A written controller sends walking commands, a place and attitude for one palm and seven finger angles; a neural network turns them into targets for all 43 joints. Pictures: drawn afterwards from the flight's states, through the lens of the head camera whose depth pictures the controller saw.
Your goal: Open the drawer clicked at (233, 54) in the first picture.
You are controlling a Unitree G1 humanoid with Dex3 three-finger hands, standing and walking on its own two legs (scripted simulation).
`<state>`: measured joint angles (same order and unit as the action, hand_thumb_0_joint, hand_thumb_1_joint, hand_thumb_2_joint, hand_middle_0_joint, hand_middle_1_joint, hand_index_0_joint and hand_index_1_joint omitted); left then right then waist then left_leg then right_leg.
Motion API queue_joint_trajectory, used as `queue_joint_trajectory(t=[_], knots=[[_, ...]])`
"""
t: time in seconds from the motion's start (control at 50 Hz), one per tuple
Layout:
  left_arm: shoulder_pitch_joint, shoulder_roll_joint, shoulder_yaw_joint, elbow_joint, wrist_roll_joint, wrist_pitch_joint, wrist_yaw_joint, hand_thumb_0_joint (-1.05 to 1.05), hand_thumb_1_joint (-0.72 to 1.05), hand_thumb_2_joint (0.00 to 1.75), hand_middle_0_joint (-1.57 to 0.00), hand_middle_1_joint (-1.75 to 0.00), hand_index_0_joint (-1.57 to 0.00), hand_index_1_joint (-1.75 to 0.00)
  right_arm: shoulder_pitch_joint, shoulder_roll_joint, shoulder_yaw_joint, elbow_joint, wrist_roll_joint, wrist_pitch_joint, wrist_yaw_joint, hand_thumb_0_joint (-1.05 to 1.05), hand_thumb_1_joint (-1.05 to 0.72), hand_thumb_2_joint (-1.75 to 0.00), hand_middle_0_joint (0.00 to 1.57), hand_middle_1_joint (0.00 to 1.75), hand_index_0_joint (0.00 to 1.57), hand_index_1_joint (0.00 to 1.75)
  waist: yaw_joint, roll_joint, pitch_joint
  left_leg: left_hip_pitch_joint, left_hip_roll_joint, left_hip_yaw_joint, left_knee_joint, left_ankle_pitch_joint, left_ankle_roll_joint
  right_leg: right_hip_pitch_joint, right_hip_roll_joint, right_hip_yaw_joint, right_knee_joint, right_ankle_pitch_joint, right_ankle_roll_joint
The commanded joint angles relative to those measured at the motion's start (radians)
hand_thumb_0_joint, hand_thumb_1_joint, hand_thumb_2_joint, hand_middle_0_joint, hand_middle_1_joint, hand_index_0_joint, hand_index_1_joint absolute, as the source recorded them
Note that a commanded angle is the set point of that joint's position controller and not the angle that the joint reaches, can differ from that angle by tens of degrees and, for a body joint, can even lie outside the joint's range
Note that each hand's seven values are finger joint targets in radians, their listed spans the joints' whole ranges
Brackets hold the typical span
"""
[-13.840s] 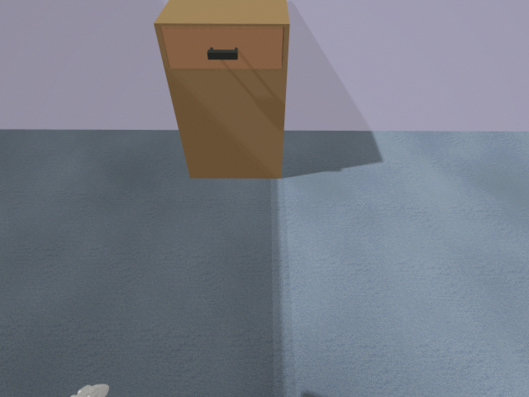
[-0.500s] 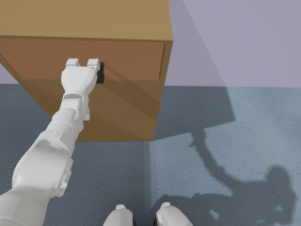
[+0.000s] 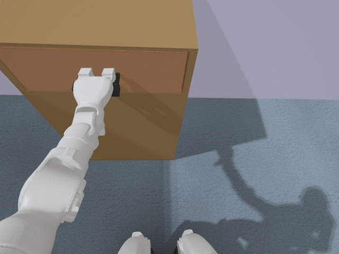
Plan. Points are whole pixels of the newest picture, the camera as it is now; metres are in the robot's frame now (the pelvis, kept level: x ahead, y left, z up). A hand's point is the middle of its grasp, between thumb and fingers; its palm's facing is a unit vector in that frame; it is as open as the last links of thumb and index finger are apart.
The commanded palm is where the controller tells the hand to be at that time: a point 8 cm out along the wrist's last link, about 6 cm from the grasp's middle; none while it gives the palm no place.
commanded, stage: close the thumb around the handle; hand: left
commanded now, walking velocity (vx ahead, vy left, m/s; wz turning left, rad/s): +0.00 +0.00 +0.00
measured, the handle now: (98, 82) +0.55 +0.15 +0.02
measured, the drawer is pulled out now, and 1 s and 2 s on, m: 0.00 0.03 0.15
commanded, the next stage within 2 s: pull the drawer open in 0.60 s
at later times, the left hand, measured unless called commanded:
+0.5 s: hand (99, 102) +0.50 +0.15 +0.00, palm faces -0.05 -0.02 -1.00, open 6.2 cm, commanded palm +0.48 +0.14 +0.05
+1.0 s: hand (98, 111) +0.47 +0.15 +0.00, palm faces -0.05 -0.03 -1.00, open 6.1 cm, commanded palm +0.44 +0.14 +0.05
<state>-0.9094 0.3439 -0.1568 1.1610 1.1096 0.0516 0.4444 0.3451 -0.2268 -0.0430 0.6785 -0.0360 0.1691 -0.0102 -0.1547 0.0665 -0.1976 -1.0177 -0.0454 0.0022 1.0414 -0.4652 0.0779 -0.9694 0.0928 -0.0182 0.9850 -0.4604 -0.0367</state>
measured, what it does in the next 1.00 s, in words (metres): stands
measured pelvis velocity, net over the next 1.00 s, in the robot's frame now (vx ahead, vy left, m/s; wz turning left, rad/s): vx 0.02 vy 0.00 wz -0.02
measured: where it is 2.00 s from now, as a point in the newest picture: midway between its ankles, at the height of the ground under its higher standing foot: outside the picture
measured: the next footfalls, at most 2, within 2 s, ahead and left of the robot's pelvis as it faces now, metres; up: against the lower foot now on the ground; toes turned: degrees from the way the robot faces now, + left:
none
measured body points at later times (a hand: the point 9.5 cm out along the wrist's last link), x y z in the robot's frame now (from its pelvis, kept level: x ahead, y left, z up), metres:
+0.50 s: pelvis +0.01 +0.00 +0.01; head +0.12 +0.00 +0.44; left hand +0.50 +0.15 +0.05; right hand +0.02 -0.27 -0.12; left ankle +0.00 +0.07 -0.66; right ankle -0.01 -0.10 -0.66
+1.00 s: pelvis +0.02 +0.00 +0.01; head +0.12 -0.01 +0.45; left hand +0.47 +0.15 +0.05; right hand +0.04 -0.27 -0.12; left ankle +0.00 +0.07 -0.66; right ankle -0.01 -0.10 -0.66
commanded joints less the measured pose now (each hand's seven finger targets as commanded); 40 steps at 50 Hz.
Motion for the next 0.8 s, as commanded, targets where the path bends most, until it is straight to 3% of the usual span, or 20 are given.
queue_joint_trajectory(t=[0.0, 0.02, 0.08, 0.16, 0.18, 0.22, 0.26, 0.3, 0.34, 0.38, 0.42, 0.44, 0.48, 0.5, 0.56, 0.6, 0.62, 0.64, 0.68, 0.78], knots=[[-0.398, 0.127, 0.039, -0.18, 0.005, -0.006, 0.028, 0.0, -0.16, 0.44, -0.32, -1.24, -0.32, -1.24, 0.149, -0.166, -0.057, -0.046, -0.002, 0.0, -0.008, 0.0, -0.9, -0.9, 0.2, 0.3, 0.2, 0.3, -0.03, 0.024, -0.473, 0.488, 0.05, -0.07, -0.082, 0.51, -0.044, 0.115, -0.012, 0.004, -0.107, 0.363, -0.012], [-0.408, 0.089, 0.009, -0.184, 0.0, -0.003, 0.026, 0.0, -0.11, 0.47, -0.33, -1.24, -0.33, -1.24, 0.149, -0.163, -0.057, -0.047, -0.002, 0.002, -0.007, 0.0, -0.9, -0.9, 0.2, 0.3, 0.2, 0.3, -0.039, 0.029, -0.459, 0.485, 0.049, -0.068, -0.085, 0.505, -0.043, 0.114, -0.011, 0.003, -0.112, 0.363, -0.012], [-0.371, 0.103, 0.023, -0.163, -0.002, 0.001, 0.02, 0.0, 0.06, 0.54, -0.34, -1.26, -0.34, -1.26, 0.142, -0.163, -0.056, -0.047, 0.002, 0.007, -0.008, 0.0, -0.9, -0.9, 0.2, 0.3, 0.2, 0.3, -0.033, 0.004, -0.42, 0.466, 0.047, -0.062, -0.093, 0.49, -0.04, 0.131, -0.011, 0.006, -0.123, 0.367, -0.012], [-0.388, 0.109, 0.026, -0.209, -0.005, -0.014, 0.015, 0.0, 0.28, 0.64, -0.36, -1.28, -0.36, -1.28, 0.145, -0.162, -0.056, -0.05, 0.001, 0.003, -0.009, 0.0, -0.9, -0.9, 0.2, 0.3, 0.2, 0.3, -0.029, 0.018, -0.464, 0.484, 0.047, -0.061, -0.094, 0.511, -0.037, 0.153, -0.012, 0.013, -0.119, 0.394, -0.011], [-0.344, 0.119, 0.04, -0.189, -0.003, -0.013, 0.014, 0.0, 0.34, 0.66, -0.36, -1.29, -0.36, -1.29, 0.145, -0.161, -0.056, -0.053, 0.001, 0.006, -0.009, 0.0, -0.9, -0.9, 0.2, 0.3, 0.2, 0.3, -0.018, 0.007, -0.451, 0.475, 0.044, -0.053, -0.094, 0.516, -0.036, 0.167, -0.012, 0.013, -0.123, 0.406, -0.012], [-0.343, 0.093, 0.016, -0.182, -0.002, -0.014, 0.012, 0.0, 0.45, 0.71, -0.37, -1.3, -0.37, -1.3, 0.141, -0.158, -0.054, -0.053, 0.002, 0.005, -0.009, 0.0, -0.9, -0.9, 0.2, 0.3, 0.2, 0.3, -0.027, -0.001, -0.409, 0.45, 0.044, -0.051, -0.101, 0.49, -0.035, 0.162, -0.013, 0.013, -0.129, 0.394, -0.011], [-0.351, 0.09, 0.013, -0.191, -0.003, -0.021, 0.012, 0.0, 0.56, 0.76, -0.38, -1.31, -0.38, -1.31, 0.138, -0.159, -0.056, -0.053, 0.003, 0.005, -0.008, 0.0, -0.9, -0.9, 0.2, 0.3, 0.2, 0.3, -0.027, 0.007, -0.418, 0.461, 0.043, -0.054, -0.098, 0.497, -0.036, 0.155, -0.013, 0.016, -0.127, 0.395, -0.011], [-0.342, 0.125, 0.039, -0.197, 0.002, -0.023, 0.015, 0.0, 0.68, 0.8, -0.38, -1.33, -0.38, -1.33, 0.141, -0.16, -0.056, -0.053, 0.002, 0.006, -0.01, 0.0, -0.9, -0.9, 0.2, 0.3, 0.2, 0.3, -0.021, 0.003, -0.433, 0.458, 0.043, -0.049, -0.099, 0.498, -0.034, 0.172, -0.013, 0.017, -0.125, 0.405, -0.011], [-0.339, 0.1, 0.024, -0.195, -0.007, -0.023, 0.013, 0.0, 0.79, 0.85, -0.39, -1.34, -0.39, -1.34, 0.138, -0.156, -0.055, -0.054, 0.001, 0.005, -0.007, 0.0, -0.9, -0.9, 0.2, 0.3, 0.2, 0.3, -0.021, 0.007, -0.431, 0.456, 0.04, -0.05, -0.099, 0.507, -0.035, 0.179, -0.013, 0.017, -0.127, 0.415, -0.013], [-0.333, 0.128, 0.043, -0.19, 0.0, -0.022, 0.016, 0.0, 0.9, 0.9, -0.4, -1.35, -0.4, -1.35, 0.141, -0.161, -0.056, -0.049, 0.002, 0.007, -0.009, 0.0, -0.9, -0.9, 0.2, 0.3, 0.2, 0.3, -0.021, 0.001, -0.418, 0.455, 0.043, -0.049, -0.097, 0.507, -0.035, 0.168, -0.013, 0.018, -0.125, 0.414, -0.012], [-0.325, 0.085, 0.014, -0.197, -0.005, -0.021, 0.015, 0.0, 0.9, 0.9, -0.4, -1.35, -0.4, -1.35, 0.14, -0.156, -0.059, -0.053, 0.001, 0.007, -0.006, 0.0, -0.9, -0.9, 0.2, 0.3, 0.2, 0.3, -0.024, -0.004, -0.427, 0.463, 0.041, -0.045, -0.096, 0.516, -0.034, 0.178, -0.013, 0.019, -0.13, 0.427, -0.01], [-0.322, 0.13, 0.056, -0.206, -0.01, -0.025, 0.015, 0.0, 0.9, 0.9, -0.4, -1.35, -0.4, -1.35, 0.137, -0.158, -0.059, -0.054, 0.0, 0.006, -0.006, 0.0, -0.9, -0.9, 0.2, 0.3, 0.2, 0.3, -0.01, -0.001, -0.446, 0.461, 0.041, -0.042, -0.096, 0.529, -0.034, 0.2, -0.015, 0.021, -0.125, 0.444, -0.011], [-0.292, 0.139, 0.058, -0.209, -0.002, -0.027, 0.014, 0.0, 0.9, 0.9, -0.4, -1.35, -0.4, -1.35, 0.135, -0.157, -0.058, -0.059, 0.002, 0.01, -0.008, 0.0, -0.9, -0.9, 0.2, 0.3, 0.2, 0.3, 0.0, 0.002, -0.454, 0.461, 0.038, -0.037, -0.097, 0.532, -0.034, 0.213, -0.014, 0.026, -0.126, 0.456, -0.011], [-0.299, 0.111, 0.034, -0.207, -0.004, -0.025, 0.015, 0.0, 0.9, 0.9, -0.4, -1.35, -0.4, -1.35, 0.131, -0.157, -0.056, -0.06, 0.002, 0.011, -0.007, 0.0, -0.9, -0.9, 0.2, 0.3, 0.2, 0.3, -0.011, -0.008, -0.436, 0.453, 0.038, -0.037, -0.102, 0.515, -0.033, 0.209, -0.013, 0.026, -0.133, 0.448, -0.009], [-0.303, 0.16, 0.068, -0.204, -0.004, -0.023, 0.02, 0.0, 0.9, 0.9, -0.4, -1.35, -0.4, -1.35, 0.13, -0.16, -0.054, -0.055, 0.004, 0.011, -0.01, 0.0, -0.9, -0.9, 0.2, 0.3, 0.2, 0.3, -0.006, -0.014, -0.433, 0.44, 0.037, -0.037, -0.105, 0.506, -0.031, 0.221, -0.015, 0.027, -0.13, 0.449, -0.01], [-0.322, 0.124, 0.038, -0.21, -0.006, -0.019, 0.02, 0.0, 0.9, 0.9, -0.4, -1.35, -0.4, -1.35, 0.129, -0.158, -0.057, -0.056, 0.004, 0.009, -0.011, 0.0, -0.9, -0.9, 0.2, 0.3, 0.2, 0.3, -0.019, -0.012, -0.423, 0.439, 0.037, -0.032, -0.107, 0.493, -0.029, 0.215, -0.016, 0.028, -0.139, 0.444, -0.007], [-0.308, 0.154, 0.063, -0.21, -0.003, -0.019, 0.022, 0.0, 0.9, 0.9, -0.4, -1.35, -0.4, -1.35, 0.132, -0.16, -0.058, -0.055, 0.005, 0.009, -0.012, 0.0, -0.9, -0.9, 0.2, 0.3, 0.2, 0.3, -0.008, -0.017, -0.434, 0.444, 0.037, -0.035, -0.107, 0.5, -0.03, 0.223, -0.016, 0.028, -0.136, 0.446, -0.008], [-0.322, 0.136, 0.048, -0.218, -0.008, -0.022, 0.02, 0.0, 0.9, 0.9, -0.4, -1.35, -0.4, -1.35, 0.125, -0.157, -0.057, -0.056, 0.003, 0.008, -0.011, 0.0, -0.9, -0.9, 0.2, 0.3, 0.2, 0.3, -0.01, 0.014, -0.439, 0.454, 0.035, -0.033, -0.106, 0.517, -0.032, 0.216, -0.016, 0.03, -0.135, 0.454, -0.01], [-0.302, 0.158, 0.069, -0.215, -0.005, -0.025, 0.021, 0.0, 0.9, 0.9, -0.4, -1.35, -0.4, -1.35, 0.132, -0.16, -0.057, -0.057, 0.003, 0.009, -0.012, 0.0, -0.9, -0.9, 0.2, 0.3, 0.2, 0.3, -0.003, -0.002, -0.45, 0.46, 0.037, -0.035, -0.105, 0.526, -0.032, 0.227, -0.015, 0.028, -0.131, 0.462, -0.009], [-0.164, 0.1, 0.05, -0.242, -0.013, -0.036, 0.013, 0.0, 0.9, 0.9, -0.4, -1.35, -0.4, -1.35, 0.112, -0.151, -0.06, -0.077, 0.006, 0.015, -0.006, 0.0, -0.9, -0.9, 0.2, 0.3, 0.2, 0.3, 0.032, -0.011, -0.455, 0.495, 0.04, -0.03, -0.119, 0.573, -0.035, 0.258, -0.011, 0.027, -0.139, 0.491, -0.012]])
